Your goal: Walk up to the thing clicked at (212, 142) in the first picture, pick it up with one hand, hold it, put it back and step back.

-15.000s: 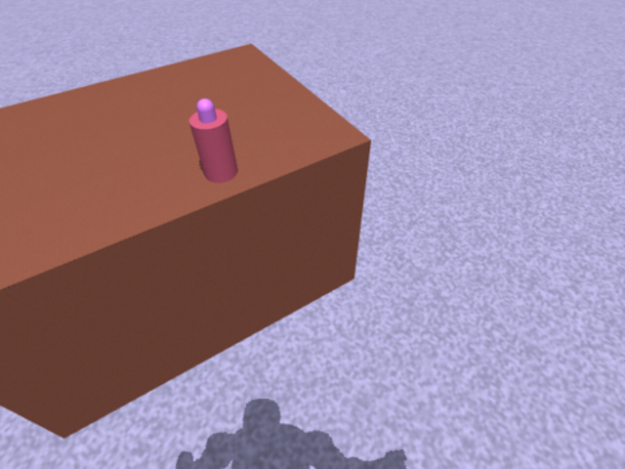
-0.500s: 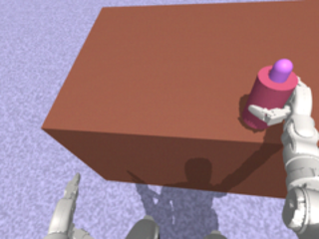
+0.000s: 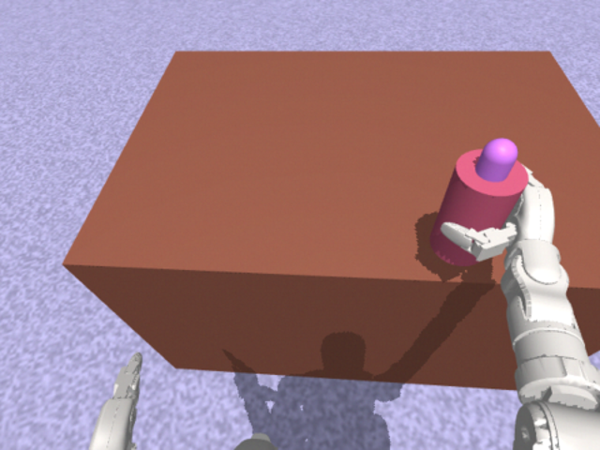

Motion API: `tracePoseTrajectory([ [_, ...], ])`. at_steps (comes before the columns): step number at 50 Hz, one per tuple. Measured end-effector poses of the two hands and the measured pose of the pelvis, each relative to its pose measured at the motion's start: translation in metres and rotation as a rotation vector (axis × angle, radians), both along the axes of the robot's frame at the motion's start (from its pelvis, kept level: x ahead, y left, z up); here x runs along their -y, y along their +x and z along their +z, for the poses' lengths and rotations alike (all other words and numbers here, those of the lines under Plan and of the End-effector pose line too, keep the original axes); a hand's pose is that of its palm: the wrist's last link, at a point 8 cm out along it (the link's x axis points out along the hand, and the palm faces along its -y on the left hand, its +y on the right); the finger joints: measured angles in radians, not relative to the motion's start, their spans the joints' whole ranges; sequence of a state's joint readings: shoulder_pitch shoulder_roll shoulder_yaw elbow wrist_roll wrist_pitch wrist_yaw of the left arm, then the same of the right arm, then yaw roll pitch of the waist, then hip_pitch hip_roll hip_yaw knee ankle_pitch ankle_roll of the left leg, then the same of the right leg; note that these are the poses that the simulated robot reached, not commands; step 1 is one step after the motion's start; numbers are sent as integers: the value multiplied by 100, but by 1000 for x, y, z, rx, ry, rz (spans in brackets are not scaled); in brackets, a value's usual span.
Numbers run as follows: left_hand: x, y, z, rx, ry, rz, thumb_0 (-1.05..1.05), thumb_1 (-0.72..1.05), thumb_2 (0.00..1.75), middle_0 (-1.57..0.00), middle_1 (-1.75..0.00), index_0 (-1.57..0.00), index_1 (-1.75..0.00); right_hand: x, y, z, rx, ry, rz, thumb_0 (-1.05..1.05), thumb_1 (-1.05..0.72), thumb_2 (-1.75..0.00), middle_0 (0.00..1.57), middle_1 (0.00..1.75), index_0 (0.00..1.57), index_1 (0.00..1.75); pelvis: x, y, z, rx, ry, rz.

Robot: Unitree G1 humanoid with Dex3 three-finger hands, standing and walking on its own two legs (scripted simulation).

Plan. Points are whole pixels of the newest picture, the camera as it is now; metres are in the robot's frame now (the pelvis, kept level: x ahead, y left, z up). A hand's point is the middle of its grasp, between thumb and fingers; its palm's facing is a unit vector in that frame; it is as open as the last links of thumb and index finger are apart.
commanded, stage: lift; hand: right
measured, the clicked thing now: (477, 200) +0.43 -0.18 +0.09
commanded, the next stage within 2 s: hold in 0.98 s
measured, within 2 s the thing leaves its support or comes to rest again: neither
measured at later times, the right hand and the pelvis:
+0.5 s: hand (486, 209) +0.37 -0.16 +0.14, palm faces +0.16 +0.99 -0.04, open 11.2 cm; pelvis +0.00 +0.02 +0.02, yaw -1 degrees
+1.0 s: hand (509, 215) +0.34 -0.16 +0.18, palm faces +0.17 +0.98 -0.04, open 11.2 cm; pelvis -0.01 +0.02 +0.02, yaw -2 degrees
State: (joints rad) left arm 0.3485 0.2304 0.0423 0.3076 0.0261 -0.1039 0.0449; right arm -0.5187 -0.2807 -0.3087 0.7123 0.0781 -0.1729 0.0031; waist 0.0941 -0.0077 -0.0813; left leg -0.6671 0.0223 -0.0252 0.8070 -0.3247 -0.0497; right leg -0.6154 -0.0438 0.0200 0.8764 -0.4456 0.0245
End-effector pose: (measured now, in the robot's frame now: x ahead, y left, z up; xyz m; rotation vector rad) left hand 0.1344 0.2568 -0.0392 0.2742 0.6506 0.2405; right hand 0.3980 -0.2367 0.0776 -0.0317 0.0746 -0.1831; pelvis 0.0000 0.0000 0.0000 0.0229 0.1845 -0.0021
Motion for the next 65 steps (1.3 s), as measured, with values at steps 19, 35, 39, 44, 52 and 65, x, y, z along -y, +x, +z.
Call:
tracePoseTrajectory([
  [19, -8, 13, 5, 51, -55, 23, -1, -53, 5, -4, -5, -4, -4, -16, -42, 64, 48, -10, 10, -1, 60, -113, 65, 104, 68, 105, -11, 2, 18, 128, -23, -9],
  [35, -17, 18, 12, 117, -55, 27, -1, -53, 5, -4, -5, -4, -4, -31, -78, 84, 49, -15, 18, -1, 61, -113, 65, 103, 69, 105, -21, -2, 23, 178, -31, -16],
  [39, -17, 16, 7, 105, -58, 30, -1, -54, 5, -4, -5, -3, -4, -29, -83, 92, 57, -17, 10, -1, 61, -113, 65, 103, 68, 105, -22, -4, 23, 186, -32, -20],
  [44, -16, 17, 5, 100, -58, 28, -1, -54, 5, -4, -5, -4, -4, -27, -87, 99, 61, -20, 9, -1, 60, -113, 65, 103, 68, 105, -22, -6, 24, 191, -32, -25],
  [52, -13, 21, 11, 127, -52, 21, -1, -54, 6, -4, -5, -4, -4, -24, -93, 104, 55, -15, 14, -1, 60, -113, 65, 104, 68, 105, -20, -5, 25, 195, -31, -27],
  [65, -9, 25, 6, 123, -52, 27, -1, -54, 6, -5, -5, -4, -5, -16, -99, 114, 58, -32, 7, -1, 60, -113, 65, 104, 68, 105, -14, -1, 25, 199, -25, -28],
])
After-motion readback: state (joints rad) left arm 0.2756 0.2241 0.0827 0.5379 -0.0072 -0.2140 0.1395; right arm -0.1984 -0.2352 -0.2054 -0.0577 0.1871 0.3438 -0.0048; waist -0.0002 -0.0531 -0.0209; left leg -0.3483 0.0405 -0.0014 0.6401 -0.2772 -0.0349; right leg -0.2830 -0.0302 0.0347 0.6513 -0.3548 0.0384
